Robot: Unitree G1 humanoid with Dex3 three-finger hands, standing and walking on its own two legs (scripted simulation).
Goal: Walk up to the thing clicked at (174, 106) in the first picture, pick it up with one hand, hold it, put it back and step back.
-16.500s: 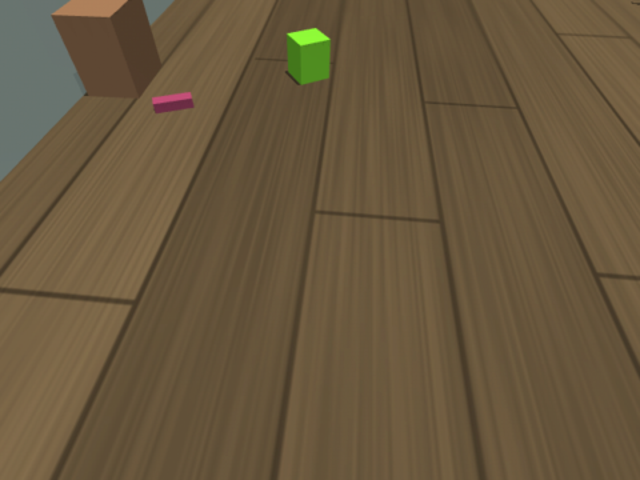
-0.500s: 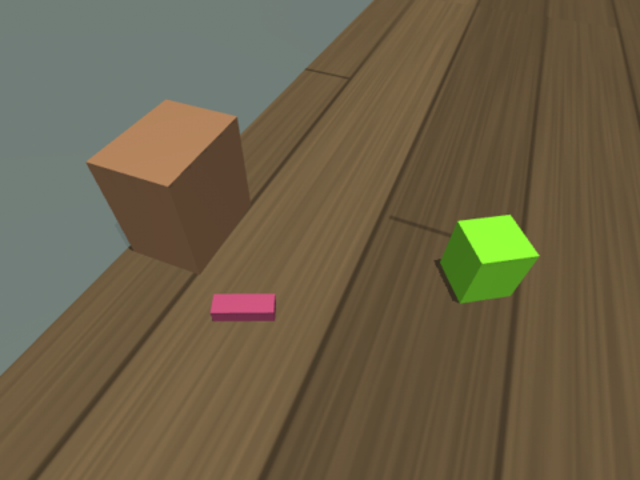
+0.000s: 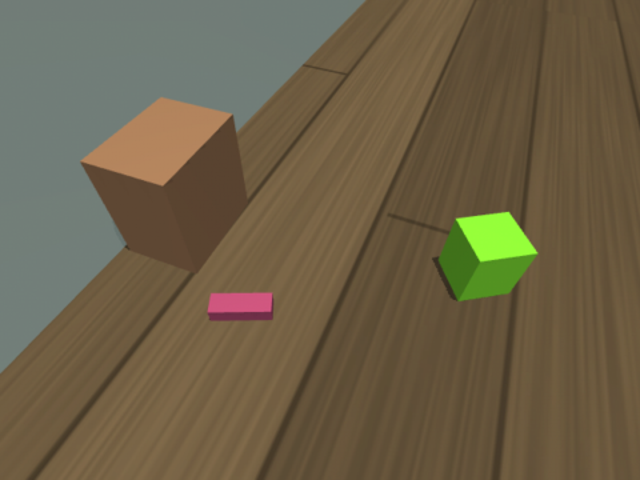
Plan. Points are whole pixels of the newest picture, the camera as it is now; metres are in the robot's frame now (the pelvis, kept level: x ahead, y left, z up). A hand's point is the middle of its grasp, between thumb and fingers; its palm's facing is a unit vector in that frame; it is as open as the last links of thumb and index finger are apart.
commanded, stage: walk up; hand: left
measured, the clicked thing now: (241, 306) +0.78 +0.26 -0.75
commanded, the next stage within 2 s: none
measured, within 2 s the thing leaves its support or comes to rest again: neither
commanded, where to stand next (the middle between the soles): +0.40 +0.02 m, yaw +1 degrees
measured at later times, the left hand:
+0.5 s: hand out of the picture +0.15 +0.34 -0.16, palm faces -0.02 -0.94 -0.35, open 7.4 cm
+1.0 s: hand (142, 353) +0.34 +0.30 -0.15, palm faces +0.00 -0.93 -0.37, open 7.4 cm
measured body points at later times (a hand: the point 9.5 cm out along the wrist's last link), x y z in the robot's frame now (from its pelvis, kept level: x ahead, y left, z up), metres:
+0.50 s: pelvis +0.12 +0.05 -0.01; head +0.13 +0.07 +0.44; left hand +0.15 +0.39 -0.14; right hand +0.17 -0.27 -0.11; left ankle +0.12 +0.16 -0.75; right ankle +0.16 -0.10 -0.70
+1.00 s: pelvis +0.29 +0.03 -0.02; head +0.31 +0.03 +0.43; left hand +0.34 +0.35 -0.12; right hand +0.37 -0.29 -0.13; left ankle +0.37 +0.17 -0.73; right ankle +0.29 -0.09 -0.75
